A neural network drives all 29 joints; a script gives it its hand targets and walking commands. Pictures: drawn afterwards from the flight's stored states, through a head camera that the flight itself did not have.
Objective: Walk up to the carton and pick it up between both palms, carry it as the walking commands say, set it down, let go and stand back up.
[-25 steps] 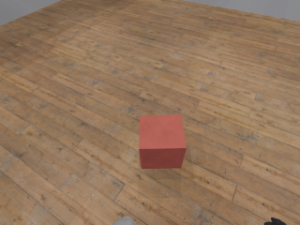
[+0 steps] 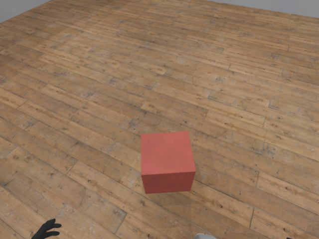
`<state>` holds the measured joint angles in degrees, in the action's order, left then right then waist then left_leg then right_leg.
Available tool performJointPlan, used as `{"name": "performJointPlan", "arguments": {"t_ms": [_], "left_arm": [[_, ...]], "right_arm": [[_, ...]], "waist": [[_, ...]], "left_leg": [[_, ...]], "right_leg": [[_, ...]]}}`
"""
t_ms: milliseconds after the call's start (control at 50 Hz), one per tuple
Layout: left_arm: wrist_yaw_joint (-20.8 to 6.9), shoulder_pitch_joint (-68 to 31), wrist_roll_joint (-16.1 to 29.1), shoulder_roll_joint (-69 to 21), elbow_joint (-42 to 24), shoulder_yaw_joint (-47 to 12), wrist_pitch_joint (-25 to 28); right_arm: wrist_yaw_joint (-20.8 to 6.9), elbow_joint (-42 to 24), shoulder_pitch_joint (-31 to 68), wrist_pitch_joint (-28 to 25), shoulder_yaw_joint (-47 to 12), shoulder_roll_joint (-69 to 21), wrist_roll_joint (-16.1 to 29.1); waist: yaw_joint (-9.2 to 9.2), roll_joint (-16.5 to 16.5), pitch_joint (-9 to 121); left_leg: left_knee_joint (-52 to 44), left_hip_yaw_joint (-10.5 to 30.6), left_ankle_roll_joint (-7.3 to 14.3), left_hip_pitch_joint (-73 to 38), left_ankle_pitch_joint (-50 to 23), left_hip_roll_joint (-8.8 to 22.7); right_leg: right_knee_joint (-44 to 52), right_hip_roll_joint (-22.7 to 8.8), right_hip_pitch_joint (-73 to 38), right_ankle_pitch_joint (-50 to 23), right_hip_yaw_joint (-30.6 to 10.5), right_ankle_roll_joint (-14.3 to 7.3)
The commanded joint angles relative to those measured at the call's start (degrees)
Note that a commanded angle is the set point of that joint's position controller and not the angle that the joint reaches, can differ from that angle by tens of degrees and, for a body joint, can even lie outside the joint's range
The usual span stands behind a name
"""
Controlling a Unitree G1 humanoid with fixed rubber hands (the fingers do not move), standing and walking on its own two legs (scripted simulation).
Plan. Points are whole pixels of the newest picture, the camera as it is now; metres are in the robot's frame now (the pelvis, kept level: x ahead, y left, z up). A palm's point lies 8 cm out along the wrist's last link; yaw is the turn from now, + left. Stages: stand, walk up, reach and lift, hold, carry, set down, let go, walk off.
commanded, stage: walk up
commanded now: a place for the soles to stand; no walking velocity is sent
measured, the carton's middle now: (166, 163) +0.61 -0.01 -0.60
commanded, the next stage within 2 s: none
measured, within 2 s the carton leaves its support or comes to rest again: neither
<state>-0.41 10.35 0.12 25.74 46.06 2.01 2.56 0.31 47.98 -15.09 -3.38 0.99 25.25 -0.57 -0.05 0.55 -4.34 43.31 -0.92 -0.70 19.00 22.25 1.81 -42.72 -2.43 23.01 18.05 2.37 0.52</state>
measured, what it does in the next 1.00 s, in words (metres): walks ahead: left foot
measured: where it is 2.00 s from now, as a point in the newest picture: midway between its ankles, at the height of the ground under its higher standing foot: outside the picture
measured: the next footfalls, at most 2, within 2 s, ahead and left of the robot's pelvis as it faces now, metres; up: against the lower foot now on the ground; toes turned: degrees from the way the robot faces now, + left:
left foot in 0.96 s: +0.22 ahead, +0.09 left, +0.00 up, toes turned -9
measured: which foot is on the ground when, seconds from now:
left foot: down 0.00-0.62, up 0.64-0.94, down 0.96-1.00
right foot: down 0.00-1.00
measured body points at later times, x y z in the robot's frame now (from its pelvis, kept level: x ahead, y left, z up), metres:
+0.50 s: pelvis +0.02 -0.01 +0.02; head +0.02 +0.00 +0.47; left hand +0.14 +0.33 -0.07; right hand +0.13 -0.35 -0.07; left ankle +0.00 +0.13 -0.71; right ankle +0.05 -0.13 -0.70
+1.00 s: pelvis +0.12 -0.04 +0.01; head +0.14 -0.04 +0.46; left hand +0.15 +0.30 -0.10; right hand +0.26 -0.35 -0.09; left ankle +0.18 +0.08 -0.71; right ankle +0.11 -0.15 -0.71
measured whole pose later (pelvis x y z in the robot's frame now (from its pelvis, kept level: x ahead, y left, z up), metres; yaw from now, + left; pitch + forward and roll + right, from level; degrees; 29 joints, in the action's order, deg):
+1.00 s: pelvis +0.12 -0.04 +0.01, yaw +4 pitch -3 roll +0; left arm -0.6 15.8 0.4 25.4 49.1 1.6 1.4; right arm -0.3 50.1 -10.0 -2.1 1.5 24.5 -1.3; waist 2.2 -0.2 -6.0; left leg 34.0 -1.3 1.2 19.9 10.5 0.4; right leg -37.5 -1.8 12.8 22.4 4.5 -0.5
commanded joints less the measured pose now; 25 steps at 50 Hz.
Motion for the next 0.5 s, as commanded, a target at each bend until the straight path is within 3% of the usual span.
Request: {"name": "performJointPlan", "arguments": {"t_ms": [0, 40, 60, 140, 360, 380, 400, 420, 440, 460, 480], "left_arm": [[0.5, -0.2, 0.2, 10.3, -0.1, 2.3, 0.6], [0.7, -1.7, 0.0, 11.4, 1.0, 2.1, 0.9], [0.8, -2.7, 0.0, 11.2, 1.4, 1.9, 0.9], [0.9, -5.5, 0.1, 9.7, 3.6, 1.0, 0.4], [0.4, -9.7, -0.1, 9.0, 10.2, 0.2, 0.1], [-1.7, -8.5, -1.7, 12.7, 7.2, 2.6, -0.1], [-2.4, -9.4, -1.9, 12.6, 6.6, 2.9, -0.6], [-2.9, -11.0, -1.9, 11.3, 4.7, 2.8, -0.9], [-3.1, -13.0, -1.9, 9.7, 3.2, 2.4, -1.0], [-3.2, -13.5, -2.1, 9.6, 2.0, 2.4, -1.1], [-3.3, -12.4, -1.9, 9.9, 1.6, 2.7, -0.9]], "right_arm": [[0.3, -1.1, 2.8, -0.8, 2.3, 11.9, 0.6], [0.3, 0.5, 2.6, -0.2, 2.1, 10.7, 0.8], [0.3, 1.3, 2.7, 0.0, 2.1, 10.4, 0.8], [0.2, 3.5, 5.9, 0.4, 1.9, 10.1, 0.7], [-0.3, 9.1, 12.4, 1.2, 1.1, 9.4, 0.4], [-0.8, 8.4, 6.4, 0.0, 3.4, 14.0, 0.4], [-0.9, 8.1, 5.0, -0.4, 4.0, 15.4, -0.2], [-0.7, 7.6, 2.8, -0.7, 4.8, 16.4, -0.5], [-0.3, 7.5, 1.1, -0.8, 5.6, 17.8, -0.7], [-0.1, 7.0, 0.4, -1.1, 6.3, 18.6, -0.9], [0.1, 6.2, 0.5, -1.4, 6.5, 18.5, -1.0]], "waist": [[1.26, -1.9, 6.9], [-0.01, -2.1, 8.0], [-0.42, -1.8, 8.0], [-0.16, -1.4, 7.3], [0.21, -0.4, 5.5], [-0.45, -3.2, 8.9], [-1.16, -1.0, 5.3], [-2.51, 2.9, 1.9], [-3.73, 7.4, -1.5], [-4.32, 9.4, -3.1], [-3.63, 7.7, -3.4]], "left_leg": [[-8.9, 7.9, 5.3, 2.3, -18.2, 5.7], [-6.3, 4.7, 3.8, -1.9, -18.9, 3.2], [-6.8, 4.7, 3.9, -3.5, -18.9, 3.2], [-10.9, 6.2, 4.6, -3.5, -18.7, 4.6], [-20.1, 6.3, 3.5, -5.9, -13.3, 4.5], [-18.1, 7.4, 6.3, -8.3, 3.6, 4.4], [-20.1, 12.3, 8.1, -8.7, 14.7, 6.4], [-24.1, 18.4, 9.9, -11.8, 20.3, 9.5], [-28.6, 24.5, 12.0, -15.0, 21.7, 14.0], [-31.0, 29.3, 14.3, -15.9, 19.4, 17.9], [-30.9, 29.3, 15.4, -15.6, 16.3, 18.6]], "right_leg": [[6.8, -3.8, -10.0, -12.4, -5.6, -4.5], [9.5, -7.0, -8.5, -16.6, -9.0, -6.6], [9.6, -7.2, -7.7, -17.2, -8.6, -6.7], [10.3, -5.3, -8.7, -13.8, -5.7, -4.8], [19.9, -5.7, -12.7, -8.7, -5.5, -3.0], [16.0, -2.5, -11.6, 11.8, -4.3, -4.6], [13.4, -3.2, -3.9, 18.2, -6.0, -4.6], [8.6, -1.7, 4.7, 17.6, -4.9, -3.8], [2.8, 0.6, 11.7, 11.3, -1.6, -2.9], [-3.1, -0.8, 15.9, 8.2, -3.0, -2.4], [-4.4, -2.3, 17.0, 7.2, -5.3, -1.9]]}}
